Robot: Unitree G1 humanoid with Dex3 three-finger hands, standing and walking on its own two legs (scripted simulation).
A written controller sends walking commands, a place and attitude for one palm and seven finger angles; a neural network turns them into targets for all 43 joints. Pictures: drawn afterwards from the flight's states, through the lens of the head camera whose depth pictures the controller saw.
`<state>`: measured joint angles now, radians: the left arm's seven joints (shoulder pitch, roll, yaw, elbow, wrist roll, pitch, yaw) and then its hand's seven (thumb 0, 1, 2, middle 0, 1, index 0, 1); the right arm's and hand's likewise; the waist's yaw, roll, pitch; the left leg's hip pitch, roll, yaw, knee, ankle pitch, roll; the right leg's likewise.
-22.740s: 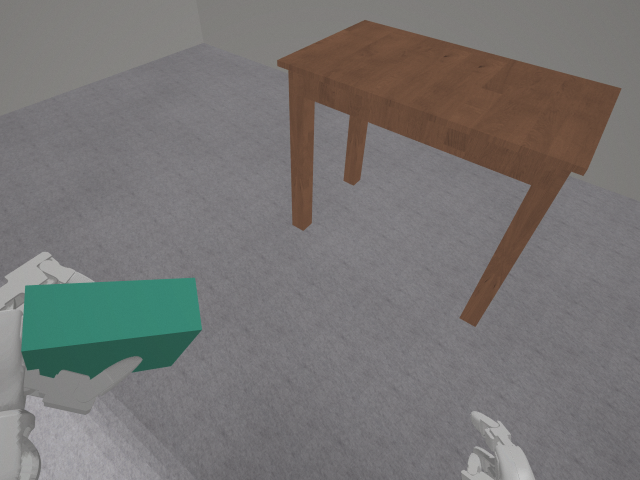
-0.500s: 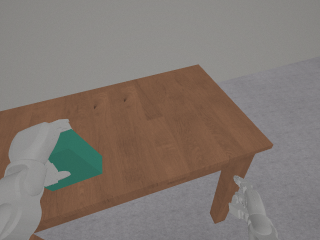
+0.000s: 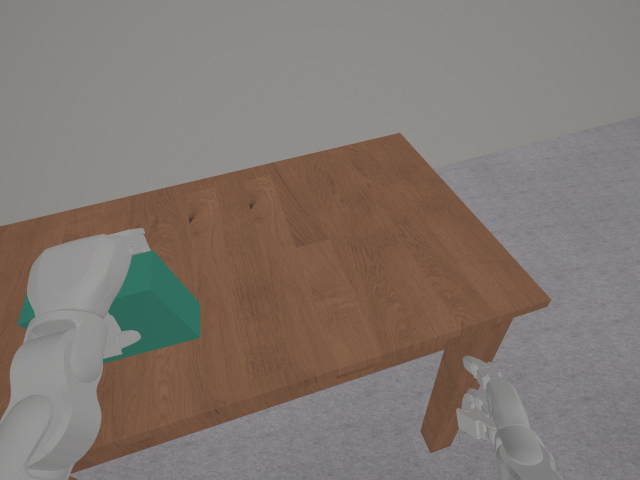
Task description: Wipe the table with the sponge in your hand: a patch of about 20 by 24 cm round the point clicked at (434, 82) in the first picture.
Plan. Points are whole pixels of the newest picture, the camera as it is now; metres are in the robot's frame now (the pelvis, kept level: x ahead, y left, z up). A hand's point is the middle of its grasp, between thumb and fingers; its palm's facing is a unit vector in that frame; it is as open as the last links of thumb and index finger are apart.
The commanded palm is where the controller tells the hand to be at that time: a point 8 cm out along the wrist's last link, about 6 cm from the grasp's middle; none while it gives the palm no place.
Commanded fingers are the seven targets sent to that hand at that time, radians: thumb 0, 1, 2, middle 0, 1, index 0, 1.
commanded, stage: turn the palm down, sponge in hand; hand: left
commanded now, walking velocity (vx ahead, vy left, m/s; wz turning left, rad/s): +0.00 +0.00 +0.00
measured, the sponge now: (131, 320) +0.24 +0.29 +0.09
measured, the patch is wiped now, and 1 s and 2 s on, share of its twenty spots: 0.00 0.00 0.00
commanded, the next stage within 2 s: move the sponge above the wiping area in 0.16 s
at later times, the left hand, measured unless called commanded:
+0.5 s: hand (104, 284) +0.24 +0.29 +0.16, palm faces +0.17 -0.02 -0.99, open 9.4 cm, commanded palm +0.20 +0.27 +0.21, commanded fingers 0.00 0.10 1.30 -1.20 -1.60 -1.20 -1.60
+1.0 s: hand (115, 286) +0.25 +0.30 +0.14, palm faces +0.13 -0.07 -0.99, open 9.4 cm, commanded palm +0.22 +0.28 +0.19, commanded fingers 0.00 0.10 1.30 -1.20 -1.60 -1.20 -1.60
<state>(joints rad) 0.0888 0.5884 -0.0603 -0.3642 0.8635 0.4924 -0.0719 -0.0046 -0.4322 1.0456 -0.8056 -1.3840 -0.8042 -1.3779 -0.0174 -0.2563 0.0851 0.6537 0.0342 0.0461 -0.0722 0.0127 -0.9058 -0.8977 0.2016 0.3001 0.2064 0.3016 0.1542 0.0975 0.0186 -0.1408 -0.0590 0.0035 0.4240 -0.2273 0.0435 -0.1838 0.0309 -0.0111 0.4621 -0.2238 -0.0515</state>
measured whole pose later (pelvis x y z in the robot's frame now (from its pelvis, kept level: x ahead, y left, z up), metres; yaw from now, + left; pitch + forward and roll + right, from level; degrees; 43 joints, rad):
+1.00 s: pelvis +0.00 -0.02 +0.00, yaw +0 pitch -2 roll +1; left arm 0.02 0.55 0.03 -0.13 0.82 0.53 -0.03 0.00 -0.43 1.05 -0.80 -1.39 -0.80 -1.38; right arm 0.01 -0.28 0.05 0.68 0.06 0.03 -0.07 0.01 -0.91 -0.90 0.20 0.30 0.20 0.30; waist 0.11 0.12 -0.01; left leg -0.15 -0.03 0.00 0.43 -0.24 0.02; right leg -0.20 0.06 -0.01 0.46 -0.22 -0.08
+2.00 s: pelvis +0.01 +0.00 +0.00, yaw +1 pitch -1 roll +0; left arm 0.01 0.46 -0.15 -0.07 0.92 0.52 -0.06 0.00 -0.43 1.05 -0.80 -1.39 -0.80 -1.38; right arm -0.01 -0.27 0.05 0.67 0.05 0.05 -0.08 0.01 -0.91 -0.90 0.20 0.30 0.20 0.30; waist 0.12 0.09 0.00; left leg -0.15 -0.06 -0.01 0.40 -0.23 0.04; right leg -0.19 0.04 -0.02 0.42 -0.22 -0.05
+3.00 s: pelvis +0.01 -0.01 +0.00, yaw +0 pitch -3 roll +1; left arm 0.06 0.49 -0.11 -0.10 0.93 0.40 0.02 0.00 -0.43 1.05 -0.80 -1.39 -0.80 -1.38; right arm 0.02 -0.27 0.04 0.70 0.04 0.03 -0.08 0.01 -0.91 -0.90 0.20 0.30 0.20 0.30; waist 0.14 0.08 0.00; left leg -0.12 -0.04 -0.01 0.40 -0.23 0.02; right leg -0.16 0.06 -0.01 0.42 -0.22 -0.07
